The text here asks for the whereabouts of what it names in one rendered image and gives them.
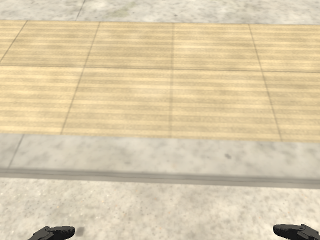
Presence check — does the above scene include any robot left hand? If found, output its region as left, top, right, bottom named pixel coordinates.
left=28, top=226, right=75, bottom=240

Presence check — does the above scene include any robot right hand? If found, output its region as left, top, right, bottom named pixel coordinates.
left=273, top=224, right=320, bottom=240

